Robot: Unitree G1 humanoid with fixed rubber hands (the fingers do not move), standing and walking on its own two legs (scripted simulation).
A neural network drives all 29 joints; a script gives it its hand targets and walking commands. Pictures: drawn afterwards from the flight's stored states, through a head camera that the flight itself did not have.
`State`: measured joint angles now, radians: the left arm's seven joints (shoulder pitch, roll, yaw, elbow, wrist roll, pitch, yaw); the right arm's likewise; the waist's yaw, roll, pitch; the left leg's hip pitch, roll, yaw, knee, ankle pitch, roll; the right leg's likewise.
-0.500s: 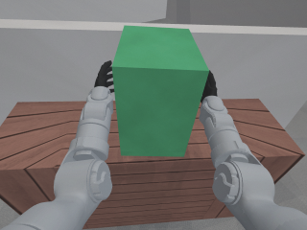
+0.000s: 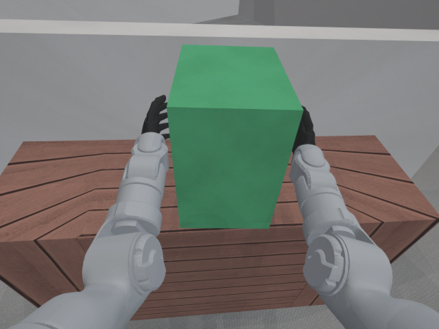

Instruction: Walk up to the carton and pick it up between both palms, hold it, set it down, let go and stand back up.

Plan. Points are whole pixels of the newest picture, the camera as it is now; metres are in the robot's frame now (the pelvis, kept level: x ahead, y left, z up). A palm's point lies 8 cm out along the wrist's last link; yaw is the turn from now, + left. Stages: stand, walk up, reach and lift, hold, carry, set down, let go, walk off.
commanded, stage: set down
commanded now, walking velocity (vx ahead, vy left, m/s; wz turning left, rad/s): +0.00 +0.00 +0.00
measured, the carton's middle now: (226, 138) +0.46 -0.04 +0.12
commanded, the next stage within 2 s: none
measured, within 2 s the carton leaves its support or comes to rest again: rests again in 1.94 s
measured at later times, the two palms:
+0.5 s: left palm (162, 146) +0.43 +0.10 +0.13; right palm (303, 153) +0.40 -0.19 +0.13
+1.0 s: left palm (170, 151) +0.45 +0.08 +0.09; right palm (303, 160) +0.41 -0.20 +0.10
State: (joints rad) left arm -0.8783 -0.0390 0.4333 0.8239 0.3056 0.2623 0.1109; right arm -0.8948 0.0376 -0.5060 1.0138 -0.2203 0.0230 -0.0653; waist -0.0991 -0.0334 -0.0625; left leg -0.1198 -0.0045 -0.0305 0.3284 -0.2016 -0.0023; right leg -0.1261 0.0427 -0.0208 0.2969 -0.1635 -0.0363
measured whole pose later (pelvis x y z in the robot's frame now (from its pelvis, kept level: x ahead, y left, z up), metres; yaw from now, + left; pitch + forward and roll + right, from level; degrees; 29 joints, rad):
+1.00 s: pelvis +0.01 +0.00 +0.00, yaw -3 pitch +9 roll +0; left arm -0.86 -0.08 0.49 0.92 0.34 0.10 0.13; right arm -0.85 0.06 -0.63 0.97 -0.38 -0.11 0.00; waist -0.07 0.00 -0.11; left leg -0.29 0.01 0.04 0.33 -0.21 0.00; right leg -0.32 0.03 -0.04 0.33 -0.17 -0.04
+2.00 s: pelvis +0.01 +0.01 +0.00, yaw -4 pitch +8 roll +0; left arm -0.85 -0.15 0.59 0.86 0.43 0.02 0.09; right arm -0.81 0.10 -0.72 0.88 -0.48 -0.15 0.05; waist -0.06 0.00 -0.04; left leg -0.25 0.01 0.08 0.31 -0.20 0.01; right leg -0.30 0.02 -0.05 0.33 -0.16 -0.04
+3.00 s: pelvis +0.00 +0.01 -0.01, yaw -6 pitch +19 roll +0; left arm -0.97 0.04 0.25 1.16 0.12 -0.06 0.21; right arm -0.92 -0.08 -0.33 1.15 -0.11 -0.11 -0.06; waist -0.03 0.00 -0.18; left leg -0.53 0.03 0.11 0.44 -0.23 0.01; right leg -0.58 0.03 -0.04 0.40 -0.15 -0.04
